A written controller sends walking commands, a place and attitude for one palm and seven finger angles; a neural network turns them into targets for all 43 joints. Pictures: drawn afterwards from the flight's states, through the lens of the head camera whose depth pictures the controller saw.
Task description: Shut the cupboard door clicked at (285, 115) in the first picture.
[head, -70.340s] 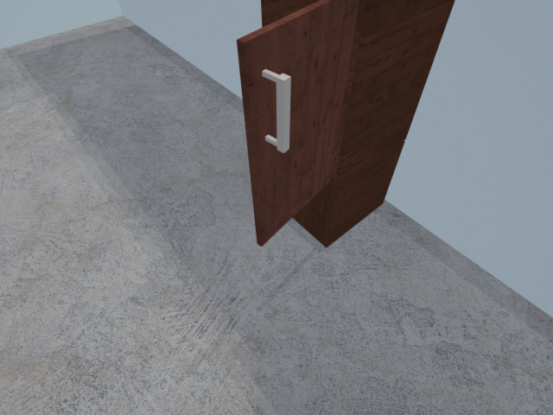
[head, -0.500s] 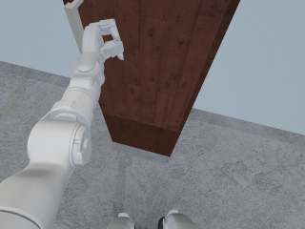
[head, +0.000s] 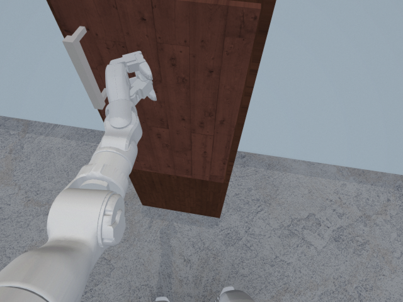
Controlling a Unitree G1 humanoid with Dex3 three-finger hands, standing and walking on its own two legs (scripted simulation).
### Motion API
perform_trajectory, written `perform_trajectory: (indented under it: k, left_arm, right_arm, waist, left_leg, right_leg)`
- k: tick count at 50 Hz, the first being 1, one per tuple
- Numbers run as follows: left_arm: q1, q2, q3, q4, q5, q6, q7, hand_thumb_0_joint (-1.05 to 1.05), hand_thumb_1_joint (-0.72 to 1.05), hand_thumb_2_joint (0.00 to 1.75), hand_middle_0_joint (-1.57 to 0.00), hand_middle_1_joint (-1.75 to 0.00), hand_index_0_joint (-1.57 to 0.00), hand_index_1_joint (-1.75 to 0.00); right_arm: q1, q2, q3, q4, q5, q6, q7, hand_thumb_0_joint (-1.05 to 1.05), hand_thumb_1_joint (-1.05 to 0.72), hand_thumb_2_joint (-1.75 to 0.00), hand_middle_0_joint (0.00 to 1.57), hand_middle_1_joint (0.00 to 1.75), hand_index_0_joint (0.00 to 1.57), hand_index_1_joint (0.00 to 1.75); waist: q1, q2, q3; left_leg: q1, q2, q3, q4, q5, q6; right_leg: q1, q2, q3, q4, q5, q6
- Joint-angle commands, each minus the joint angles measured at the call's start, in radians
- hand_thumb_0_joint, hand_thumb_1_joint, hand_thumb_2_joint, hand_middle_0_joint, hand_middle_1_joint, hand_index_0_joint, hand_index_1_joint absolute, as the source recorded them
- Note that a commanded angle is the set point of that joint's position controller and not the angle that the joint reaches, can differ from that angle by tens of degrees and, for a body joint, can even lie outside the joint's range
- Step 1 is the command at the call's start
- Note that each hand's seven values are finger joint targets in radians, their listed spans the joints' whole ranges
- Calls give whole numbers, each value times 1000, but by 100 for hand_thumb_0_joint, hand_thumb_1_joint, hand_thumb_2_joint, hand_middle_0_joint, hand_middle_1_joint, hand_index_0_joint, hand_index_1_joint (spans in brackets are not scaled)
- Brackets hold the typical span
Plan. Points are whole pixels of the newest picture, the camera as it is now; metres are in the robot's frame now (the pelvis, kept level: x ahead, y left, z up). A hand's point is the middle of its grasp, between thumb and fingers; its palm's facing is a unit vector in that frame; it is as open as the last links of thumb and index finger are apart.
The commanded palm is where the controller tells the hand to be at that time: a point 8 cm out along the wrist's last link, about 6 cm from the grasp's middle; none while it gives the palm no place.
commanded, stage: pull the fist back off the door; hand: left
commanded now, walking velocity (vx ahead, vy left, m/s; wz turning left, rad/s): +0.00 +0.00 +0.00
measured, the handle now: (91, 71) +0.56 +0.18 +0.14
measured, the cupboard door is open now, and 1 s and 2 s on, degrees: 0 0 0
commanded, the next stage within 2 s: draw the hand back to the body in 0.22 s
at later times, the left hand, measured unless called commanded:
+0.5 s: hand (135, 100) +0.46 +0.08 +0.15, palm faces +0.12 -0.99 +0.03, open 3.1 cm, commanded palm +0.40 +0.13 +0.15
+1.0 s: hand (71, 165) +0.32 +0.16 +0.17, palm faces +0.13 -0.98 -0.18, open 3.1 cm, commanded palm +0.28 +0.22 +0.18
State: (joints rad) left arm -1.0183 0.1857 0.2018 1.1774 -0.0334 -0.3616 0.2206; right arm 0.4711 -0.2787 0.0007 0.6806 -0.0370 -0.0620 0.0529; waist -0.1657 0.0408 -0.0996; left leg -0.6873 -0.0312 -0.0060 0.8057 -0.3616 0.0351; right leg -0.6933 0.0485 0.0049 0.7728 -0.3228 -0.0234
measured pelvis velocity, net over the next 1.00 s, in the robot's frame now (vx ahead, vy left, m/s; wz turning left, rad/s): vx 0.02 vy -0.01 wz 0.03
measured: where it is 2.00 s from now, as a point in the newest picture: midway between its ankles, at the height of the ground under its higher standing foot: outside the picture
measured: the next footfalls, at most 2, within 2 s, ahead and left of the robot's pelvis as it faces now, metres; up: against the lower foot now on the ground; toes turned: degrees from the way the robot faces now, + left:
none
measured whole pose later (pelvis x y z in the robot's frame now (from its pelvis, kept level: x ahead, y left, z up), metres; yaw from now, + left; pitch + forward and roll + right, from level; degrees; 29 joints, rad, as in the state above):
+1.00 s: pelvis +0.02 -0.01 +0.03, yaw +1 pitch -2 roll +0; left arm -0.01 0.24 0.07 -0.02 -0.11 0.03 0.02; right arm 0.16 -0.22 0.06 0.56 0.04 0.03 -0.07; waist 0.01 0.06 -0.03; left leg -0.19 -0.04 -0.03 0.50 -0.28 0.03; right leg -0.20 0.03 0.00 0.50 -0.27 -0.03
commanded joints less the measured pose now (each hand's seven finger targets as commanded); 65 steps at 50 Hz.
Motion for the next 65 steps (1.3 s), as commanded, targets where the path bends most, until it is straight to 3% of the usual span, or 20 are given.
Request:
perform_trajectory:
  k: [1, 3, 10, 12, 13, 17, 18, 20, 22, 24, 30, 33, 37, 42, 43, 46, 48, 55, 61, 65]
  left_arm:
    - [-355, 89, -6, -320, -1, -24, 5, 0, 90, 90, -130, -150, -130, -150]
    - [-303, 103, 11, -433, -20, 2, 13, 0, 90, 90, -130, -150, -130, -150]
    - [-210, 26, -74, -738, -9, 17, 33, 0, 90, 90, -130, -150, -130, -150]
    - [-142, 11, -90, -703, 1, 60, 27, 0, 90, 90, -130, -150, -130, -150]
    - [-130, 1, -105, -709, 3, 84, 20, 0, 90, 90, -130, -150, -130, -150]
    - [-74, -28, -108, -628, -30, 207, -17, 0, 90, 90, -130, -150, -130, -150]
    - [-10, 2, -66, -641, -44, 221, -24, 0, 90, 90, -130, -150, -130, -150]
    - [71, 18, -37, -736, -72, 235, -47, 0, 90, 90, -130, -150, -130, -150]
    - [94, 27, -39, -861, -78, 220, -68, 0, 90, 90, -130, -150, -130, -150]
    - [197, 51, -29, -946, -79, 204, -87, 0, 90, 90, -130, -150, -130, -150]
    - [271, 30, -114, -1145, -86, 260, -152, 0, 90, 90, -130, -150, -130, -150]
    - [339, 52, -99, -1183, -127, 317, -186, 0, 90, 90, -130, -150, -130, -150]
    - [395, 63, -96, -1259, -148, 366, -215, 0, 90, 90, -130, -150, -130, -150]
    - [529, 94, -61, -1328, -163, 417, -234, 0, 90, 90, -116, -135, -116, -135]
    - [633, 193, -87, -1369, -80, 364, -207, 0, 90, 90, -113, -132, -113, -132]
    - [725, 184, -74, -1406, -70, 327, -184, 0, 90, 90, -105, -123, -105, -123]
    - [780, 243, -14, -1431, -66, 315, -173, 0, 90, 90, -100, -117, -100, -117]
    - [868, 251, -2, -1605, -42, 266, -146, 0, 90, 90, -81, -96, -81, -96]
    - [1061, 239, 30, -1613, -42, 255, -139, 0, 90, 90, -64, -78, -64, -78]
    - [1153, 298, 119, -1656, -39, 245, -136, 0, 90, 90, -53, -66, -53, -66]
  right_arm:
    - [28, -126, -58, -116, 12, -15, -3, 0, -90, -90, 20, 30, 20, 30]
    - [8, -121, -59, -137, 19, -7, -14, 0, -90, -90, 20, 30, 20, 30]
    - [-65, -86, -56, -146, 23, -19, -28, 0, -90, -90, 20, 30, 20, 30]
    - [-74, -83, -56, -141, 27, -9, -32, 0, -90, -90, 20, 30, 20, 30]
    - [-77, -82, -55, -146, 30, -4, -35, 0, -90, -90, 20, 30, 20, 30]
    - [-122, -76, -44, -154, 47, 27, -46, 0, -90, -90, 20, 30, 20, 30]
    - [-125, -77, -45, -165, 50, 31, -50, 0, -90, -90, 20, 30, 20, 30]
    - [-166, -69, -36, -199, 57, 38, -55, 0, -90, -90, 20, 30, 20, 30]
    - [-192, -58, -31, -220, 60, 37, -57, 0, -90, -90, 20, 30, 20, 30]
    - [-213, -53, -26, -242, 63, 37, -59, 0, -90, -90, 20, 30, 20, 30]
    - [-293, -51, -20, -269, 80, 39, -76, 0, -90, -90, 20, 30, 20, 30]
    - [-331, -57, -10, -274, 89, 39, -99, 0, -90, -90, 20, 30, 20, 30]
    - [-380, -54, 4, -275, 93, 27, -116, 0, -90, -90, 20, 30, 20, 30]
    - [-416, -51, 18, -284, 96, 20, -123, 0, -90, -90, 20, 30, 20, 30]
    - [-409, -43, 18, -266, 77, 23, -124, 0, -90, -90, 20, 30, 20, 30]
    - [-431, -34, 29, -272, 71, 34, -125, 0, -90, -90, 20, 30, 20, 30]
    - [-432, -39, 23, -266, 67, 40, -133, 0, -90, -90, 20, 30, 20, 30]
    - [-443, -32, 30, -260, 61, 20, -135, 0, -90, -90, 20, 30, 20, 30]
    - [-439, -39, 18, -247, 57, 8, -134, 0, -90, -90, 20, 30, 20, 30]
    - [-434, -42, 11, -241, 56, 9, -130, 0, -90, -90, 20, 30, 20, 30]
  waist:
    - [43, -34, -391]
    - [65, -43, -423]
    - [70, -47, -399]
    - [65, -99, -365]
    - [68, -73, -356]
    - [67, -128, -272]
    - [97, -153, -291]
    - [134, -122, -339]
    - [147, -108, -382]
    - [168, -100, -368]
    - [152, -55, -279]
    - [150, -94, -233]
    - [161, -76, -184]
    - [184, -49, -144]
    - [186, -47, -74]
    - [190, -67, -43]
    - [198, -78, -49]
    - [194, 63, -57]
    - [200, -36, 6]
    - [215, -10, -5]
  left_leg:
    - [277, 12, -17, -125, 162, -9]
    - [294, 9, 3, -131, 218, -5]
    - [385, 18, 15, -130, 366, -3]
    - [362, 18, 20, -138, 366, -1]
    - [376, 16, 25, -140, 384, -1]
    - [337, 5, 32, -167, 317, -1]
    - [341, 1, 32, -172, 336, 1]
    - [364, -2, 42, -181, 384, -1]
    - [392, -3, 46, -183, 424, -2]
    - [403, -1, 45, -189, 448, 0]
    - [463, -2, 37, -220, 372, 10]
    - [467, -4, 28, -242, 307, 13]
    - [481, -5, 13, -270, 251, 10]
    - [490, -4, 2, -301, 228, 5]
    - [485, 4, -21, -344, 224, 5]
    - [494, 8, -24, -379, 205, 6]
    - [516, 15, -20, -393, 222, 10]
    - [590, 23, -35, -449, 236, -3]
    - [577, 34, -47, -472, 249, -8]
    - [572, 36, -49, -473, 277, -14]
  right_leg:
    - [210, 6, -28, -122, 161, -5]
    - [290, 5, -21, -129, 236, -1]
    - [343, 5, -20, -123, 404, 6]
    - [363, -1, -20, -130, 437, 9]
    - [367, -4, -17, -134, 451, 8]
    - [387, -16, -8, -179, 451, 16]
    - [429, -17, -5, -181, 474, 14]
    - [497, -26, 1, -175, 557, 13]
    - [549, -35, 6, -165, 630, 15]
    - [570, -40, 5, -163, 675, 18]
    - [539, -42, 4, -216, 562, 20]
    - [539, -42, 4, -255, 478, 25]
    - [515, -40, -4, -282, 350, 14]
    - [517, -41, -12, -299, 282, 5]
    - [507, -67, 21, -341, 278, 18]
    - [540, -62, 12, -363, 216, 11]
    - [563, -58, 8, -380, 220, 10]
    - [585, -49, -8, -409, 185, -6]
    - [591, -43, -23, -418, 182, -4]
    - [614, -45, -23, -416, 201, -6]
